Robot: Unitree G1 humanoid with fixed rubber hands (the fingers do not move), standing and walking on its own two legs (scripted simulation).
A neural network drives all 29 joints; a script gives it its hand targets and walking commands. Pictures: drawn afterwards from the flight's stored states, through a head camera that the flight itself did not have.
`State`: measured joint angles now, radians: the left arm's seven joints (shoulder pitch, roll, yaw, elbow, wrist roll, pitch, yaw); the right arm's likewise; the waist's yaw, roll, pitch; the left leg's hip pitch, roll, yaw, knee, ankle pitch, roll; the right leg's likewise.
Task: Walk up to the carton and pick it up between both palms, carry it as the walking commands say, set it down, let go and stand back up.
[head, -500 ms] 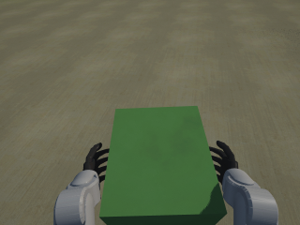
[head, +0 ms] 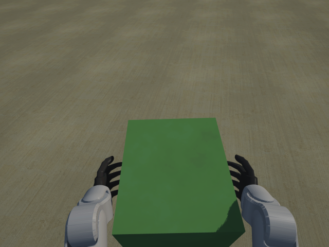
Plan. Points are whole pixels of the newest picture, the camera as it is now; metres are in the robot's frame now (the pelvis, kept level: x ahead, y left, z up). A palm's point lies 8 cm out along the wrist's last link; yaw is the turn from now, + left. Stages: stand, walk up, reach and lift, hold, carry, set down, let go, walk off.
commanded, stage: carry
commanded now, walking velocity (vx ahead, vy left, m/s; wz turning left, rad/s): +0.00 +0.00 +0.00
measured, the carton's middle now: (173, 187) +0.29 +0.00 +0.00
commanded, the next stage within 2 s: hold in 0.18 s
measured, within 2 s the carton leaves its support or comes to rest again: neither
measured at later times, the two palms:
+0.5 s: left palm (124, 199) +0.24 +0.12 +0.03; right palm (264, 205) +0.23 -0.19 +0.04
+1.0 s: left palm (124, 181) +0.29 +0.13 +0.03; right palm (248, 186) +0.28 -0.18 +0.01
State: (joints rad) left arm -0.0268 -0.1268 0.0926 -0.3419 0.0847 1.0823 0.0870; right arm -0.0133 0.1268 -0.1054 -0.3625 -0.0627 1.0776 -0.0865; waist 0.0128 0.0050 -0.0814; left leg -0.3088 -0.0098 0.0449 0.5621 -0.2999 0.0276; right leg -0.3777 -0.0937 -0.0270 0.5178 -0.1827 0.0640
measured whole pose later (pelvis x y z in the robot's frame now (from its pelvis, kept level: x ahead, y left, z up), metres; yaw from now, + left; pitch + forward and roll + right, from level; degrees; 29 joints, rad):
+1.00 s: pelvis -0.02 -0.04 +0.00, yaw +6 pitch -4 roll -1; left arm -0.43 -0.13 0.33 0.54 0.35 0.56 -0.05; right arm -0.34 0.17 -0.36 0.38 -0.30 0.62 -0.02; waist -0.07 0.03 0.06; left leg -0.21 0.00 -0.08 0.55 -0.26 0.00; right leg -0.23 -0.01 -0.01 0.49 -0.18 0.01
